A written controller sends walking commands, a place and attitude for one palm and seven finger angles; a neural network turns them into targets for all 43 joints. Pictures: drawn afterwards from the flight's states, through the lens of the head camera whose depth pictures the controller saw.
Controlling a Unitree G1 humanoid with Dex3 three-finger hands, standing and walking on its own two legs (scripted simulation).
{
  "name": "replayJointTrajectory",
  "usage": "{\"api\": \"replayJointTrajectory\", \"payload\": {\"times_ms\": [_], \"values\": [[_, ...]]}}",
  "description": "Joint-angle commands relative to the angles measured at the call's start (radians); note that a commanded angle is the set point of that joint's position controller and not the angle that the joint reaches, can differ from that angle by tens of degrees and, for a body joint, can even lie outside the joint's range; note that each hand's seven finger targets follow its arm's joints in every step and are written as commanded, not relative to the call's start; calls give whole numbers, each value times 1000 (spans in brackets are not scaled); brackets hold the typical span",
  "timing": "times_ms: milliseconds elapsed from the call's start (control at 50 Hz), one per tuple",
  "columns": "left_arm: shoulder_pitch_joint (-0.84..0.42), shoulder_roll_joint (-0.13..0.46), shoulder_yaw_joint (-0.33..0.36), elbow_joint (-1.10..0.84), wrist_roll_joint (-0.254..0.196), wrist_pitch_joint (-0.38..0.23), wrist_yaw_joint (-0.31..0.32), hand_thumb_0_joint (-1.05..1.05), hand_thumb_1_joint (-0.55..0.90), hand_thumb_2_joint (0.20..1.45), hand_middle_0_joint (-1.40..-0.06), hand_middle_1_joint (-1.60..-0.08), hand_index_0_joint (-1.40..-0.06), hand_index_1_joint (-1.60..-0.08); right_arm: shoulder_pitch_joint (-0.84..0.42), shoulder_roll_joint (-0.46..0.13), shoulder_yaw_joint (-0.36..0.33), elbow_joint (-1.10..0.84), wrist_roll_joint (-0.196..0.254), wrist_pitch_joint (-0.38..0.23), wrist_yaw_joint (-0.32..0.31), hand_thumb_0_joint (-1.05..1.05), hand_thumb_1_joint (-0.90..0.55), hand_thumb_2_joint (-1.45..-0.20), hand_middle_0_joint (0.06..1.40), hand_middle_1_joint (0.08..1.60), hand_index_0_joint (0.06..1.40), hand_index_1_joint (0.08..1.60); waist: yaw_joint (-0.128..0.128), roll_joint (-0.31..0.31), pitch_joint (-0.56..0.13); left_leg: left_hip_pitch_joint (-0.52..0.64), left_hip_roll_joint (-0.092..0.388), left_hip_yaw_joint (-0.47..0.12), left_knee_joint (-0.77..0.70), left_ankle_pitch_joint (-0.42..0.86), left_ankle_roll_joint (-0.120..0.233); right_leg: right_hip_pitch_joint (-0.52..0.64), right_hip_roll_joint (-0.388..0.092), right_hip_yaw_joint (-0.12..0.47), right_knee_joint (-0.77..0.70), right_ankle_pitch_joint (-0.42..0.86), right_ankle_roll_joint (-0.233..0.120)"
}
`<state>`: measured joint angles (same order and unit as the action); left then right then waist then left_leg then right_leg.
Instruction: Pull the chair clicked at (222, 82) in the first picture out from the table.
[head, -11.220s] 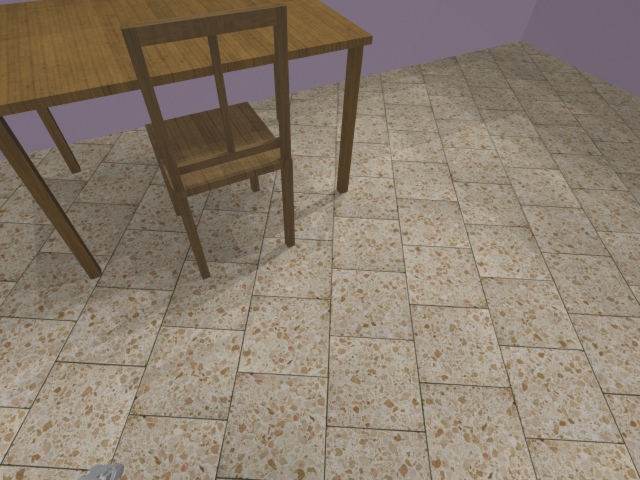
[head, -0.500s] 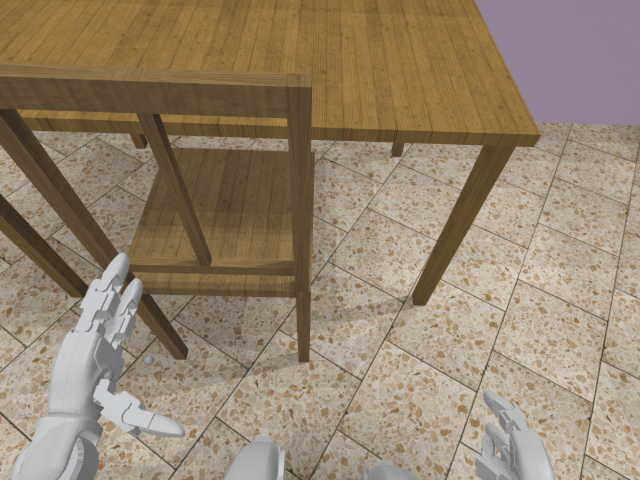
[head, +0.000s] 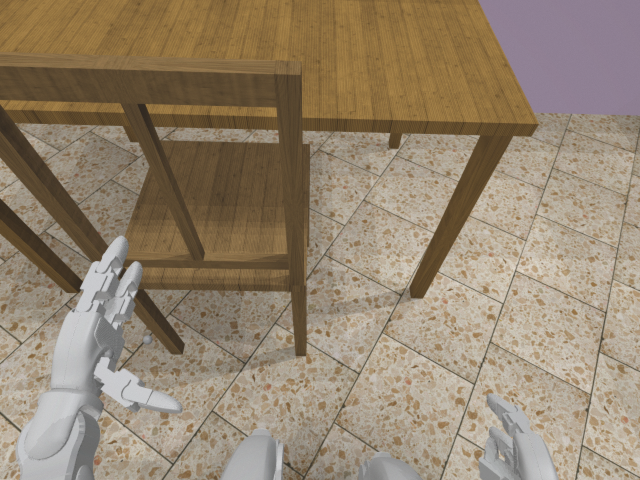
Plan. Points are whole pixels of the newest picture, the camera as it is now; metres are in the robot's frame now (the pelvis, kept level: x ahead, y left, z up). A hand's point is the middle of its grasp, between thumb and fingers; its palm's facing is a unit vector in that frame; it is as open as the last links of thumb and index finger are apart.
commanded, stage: aim the fingers beside a spindle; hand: left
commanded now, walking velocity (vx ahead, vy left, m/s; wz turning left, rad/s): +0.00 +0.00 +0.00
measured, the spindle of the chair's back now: (172, 195) +0.50 +0.25 +0.02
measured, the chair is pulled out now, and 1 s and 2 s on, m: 0.00 0.00 0.00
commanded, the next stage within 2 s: push the fingers through the gap in 1.64 s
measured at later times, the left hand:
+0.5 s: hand (160, 313) +0.31 +0.21 +0.02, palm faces +0.02 -1.00 -0.04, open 16.9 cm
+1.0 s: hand (171, 290) +0.35 +0.22 +0.00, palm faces +0.01 -1.00 -0.03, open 16.9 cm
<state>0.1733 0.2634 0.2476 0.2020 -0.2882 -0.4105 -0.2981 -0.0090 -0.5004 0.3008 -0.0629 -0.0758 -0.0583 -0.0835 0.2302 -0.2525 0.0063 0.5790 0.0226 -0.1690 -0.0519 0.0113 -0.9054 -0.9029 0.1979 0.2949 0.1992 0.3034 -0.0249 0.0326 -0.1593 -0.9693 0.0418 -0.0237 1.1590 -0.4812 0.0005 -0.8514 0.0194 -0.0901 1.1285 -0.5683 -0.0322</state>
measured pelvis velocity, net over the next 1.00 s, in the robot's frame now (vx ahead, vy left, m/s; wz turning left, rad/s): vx -0.01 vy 0.01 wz -0.03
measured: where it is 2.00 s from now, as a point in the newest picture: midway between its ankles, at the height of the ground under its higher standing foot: outside the picture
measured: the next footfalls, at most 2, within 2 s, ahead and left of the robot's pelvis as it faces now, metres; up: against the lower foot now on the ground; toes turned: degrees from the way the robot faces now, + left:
none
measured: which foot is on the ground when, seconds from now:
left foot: down 0.00-1.00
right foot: down 0.00-1.00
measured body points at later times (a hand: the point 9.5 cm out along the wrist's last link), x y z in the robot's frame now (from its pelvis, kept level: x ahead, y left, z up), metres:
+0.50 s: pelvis +0.00 +0.01 -0.01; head +0.09 +0.02 +0.43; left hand +0.30 +0.27 +0.02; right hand +0.15 -0.24 -0.11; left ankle +0.04 +0.12 -0.65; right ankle -0.01 -0.10 -0.65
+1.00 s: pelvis -0.01 +0.01 -0.03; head +0.10 +0.03 +0.41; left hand +0.34 +0.27 +0.00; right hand +0.12 -0.25 -0.13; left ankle +0.04 +0.12 -0.65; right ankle -0.01 -0.10 -0.65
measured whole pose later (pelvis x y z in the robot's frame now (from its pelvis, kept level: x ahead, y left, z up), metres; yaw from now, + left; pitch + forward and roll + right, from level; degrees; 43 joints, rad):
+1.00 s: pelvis -0.01 +0.01 -0.03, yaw -2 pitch +22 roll -3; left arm -0.19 0.31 0.29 0.52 -0.23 -0.44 -0.27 -0.01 -0.50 0.30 -0.06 -0.08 -0.06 -0.08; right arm 0.23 -0.26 0.01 0.60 0.01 -0.08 -0.03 0.01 -0.91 -0.90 0.20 0.29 0.20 0.30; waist -0.05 0.02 -0.17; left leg -1.15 0.05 -0.01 1.27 -0.51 0.02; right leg -1.04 0.02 -0.07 1.24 -0.59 -0.02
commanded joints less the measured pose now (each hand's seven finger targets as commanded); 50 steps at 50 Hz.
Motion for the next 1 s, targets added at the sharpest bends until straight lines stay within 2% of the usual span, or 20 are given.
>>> {"api": "replayJointTrajectory", "payload": {"times_ms": [0, 60, 100, 140, 180, 240, 280, 320, 420, 480, 540, 580, 660, 680, 740, 760, 820, 860, 940, 980], "values": [[-117, 172, 91, -152, -14, -64, 15, 0, -500, 300, -60, -80, -60, -80, -19, -136, -58, -137, 2, -38, -7, 0, -900, -900, 200, 300, 200, 300, -5, 17, -230, 211, -29, -4, -134, 233, 31, 72, -1, 62, -173, 282, 18], [-165, 199, 109, -136, -10, -74, 20, 0, -500, 300, -60, -80, -60, -80, -15, -141, -58, -134, -1, -33, -8, 0, -900, -900, 200, 300, 200, 300, -4, 13, -237, 194, -27, -6, -128, 216, 32, 64, 1, 65, -167, 253, 15], [-206, 169, 76, -153, -8, -87, 19, 0, -500, 300, -60, -80, -60, -80, -16, -136, -56, -134, -1, -36, -6, 0, -900, -900, 200, 300, 200, 300, -9, 47, -262, 225, -27, -6, -128, 219, 31, 50, -2, 64, -161, 253, 14], [-214, 158, 61, -146, -7, -90, 19, 0, -500, 300, -60, -80, -60, -80, -9, -140, -58, -134, -2, -36, -6, 0, -900, -900, 200, 300, 200, 300, -14, 41, -274, 234, -26, -8, -125, 230, 31, 40, -1, 58, -156, 263, 14], [-241, 176, 74, -116, -3, -88, 21, 0, -500, 300, -60, -80, -60, -80, -6, -144, -58, -123, -4, -32, -7, 0, -900, -900, 200, 300, 200, 300, -15, 38, -270, 219, -24, -11, -119, 219, 30, 26, 0, 60, -149, 252, 14], [-244, 154, 54, -106, 2, -83, 22, 0, -500, 300, -60, -80, -60, -80, -5, -143, -58, -128, -3, -27, -4, 0, -900, -900, 200, 300, 200, 300, -12, 47, -288, 233, -24, -13, -123, 226, 28, 15, 0, 52, -140, 253, 12], [-265, 182, 81, -78, 6, -78, 30, 0, -500, 300, -60, -80, -60, -80, -1, -148, -60, -123, -5, -19, -4, 0, -900, -900, 200, 300, 200, 300, -14, 14, -279, 216, -21, -18, -118, 223, 28, 9, 2, 51, -134, 253, 13], [-268, 193, 94, -73, 10, -79, 35, 0, -500, 300, -60, -80, -60, -80, 0, -147, -60, -127, -5, -11, -2, 0, -900, -900, 200, 300, 200, 300, -4, 33, -291, 221, -20, -18, -122, 229, 25, 9, 2, 48, -126, 253, 10], [-320, 164, 64, -74, 15, -88, 46, 0, -500, 300, -60, -80, -60, -80, 4, -145, -59, -127, -8, 1, 3, 0, -900, -900, 200, 300, 200, 300, -17, 42, -310, 240, -18, -23, -110, 245, 24, -21, 5, 44, -113, 259, 10], [-353, 204, 96, -22, 23, -88, 46, 0, -500, 300, -60, -80, -60, -80, 7, -150, -58, -118, -9, 12, 1, 0, -900, -900, 200, 300, 200, 300, -19, 35, -298, 206, -18, -21, -98, 228, 25, -33, 6, 50, -105, 250, 9], [-392, 176, 71, -24, 19, -92, 37, 0, -500, 300, -60, -80, -60, -80, 10, -150, -60, -119, -9, 14, 2, 0, -900, -900, 200, 300, 200, 300, -19, 51, -328, 228, -17, -24, -95, 229, 22, -45, 5, 47, -100, 243, 9], [-371, 195, 90, -12, 18, -93, 34, 0, -500, 300, -60, -80, -60, -80, 13, -151, -60, -119, -9, 17, 4, 0, -900, -900, 200, 300, 200, 300, -11, 46, -341, 232, -18, -24, -93, 255, 21, -32, 5, 47, -95, 266, 6], [-433, 208, 93, 26, 24, -93, 33, 0, -500, 300, -60, -80, -60, -80, 20, -156, -61, -106, -9, 25, 1, 0, -900, -900, 200, 300, 200, 300, -26, 41, -322, 207, -14, -28, -74, 244, 23, -70, 9, 46, -82, 255, 6], [-454, 187, 74, 37, 27, -93, 31, 0, -500, 300, -60, -80, -60, -80, 19, -154, -59, -107, -10, 28, 2, 0, -900, -900, 200, 300, 200, 300, -31, 33, -323, 202, -15, -28, -74, 229, 23, -77, 8, 46, -82, 241, 9], [-504, 212, 91, 66, 28, -96, 31, 0, -500, 300, -60, -80, -60, -80, 23, -156, -59, -101, -10, 33, 1, 0, -900, -900, 200, 300, 200, 300, -31, 45, -326, 186, -17, -25, -63, 218, 22, -82, 7, 51, -77, 236, 7], [-512, 235, 112, 73, 30, -100, 32, 0, -500, 300, -60, -80, -60, -80, 28, -159, -60, -97, -12, 35, -1, 0, -900, -900, 200, 300, 200, 300, -27, 46, -338, 185, -15, -28, -57, 221, 24, -87, 10, 50, -70, 232, 5], [-531, 213, 91, 59, 30, -107, 27, 0, -500, 300, -60, -80, -60, -80, 30, -156, -61, -100, -14, 37, 3, 0, -900, -900, 200, 300, 200, 300, -22, 80, -387, 233, -14, -29, -56, 257, 18, -93, 8, 49, -63, 252, 4], [-532, 237, 107, 77, 30, -105, 28, 0, -500, 300, -60, -80, -60, -80, 38, -161, -62, -97, -13, 41, 4, 0, -900, -900, 200, 300, 200, 300, -22, 65, -390, 227, -10, -35, -52, 268, 19, -96, 13, 47, -55, 257, 2], [-583, 220, 92, 144, 41, -93, 33, 0, -500, 300, -60, -80, -60, -80, 42, -160, -60, -88, -12, 56, 7, 0, -900, -900, 200, 300, 200, 300, -39, 42, -355, 173, -14, -27, -39, 224, 21, -115, 11, 52, -55, 238, 8], [-601, 257, 128, 162, 46, -99, 36, 0, -500, 300, -60, -80, -60, -80, 48, -163, -60, -87, -14, 61, 7, 0, -900, -900, 200, 300, 200, 300, -29, 41, -370, 169, -14, -28, -33, 231, 22, -113, 12, 53, -45, 240, 5]]}}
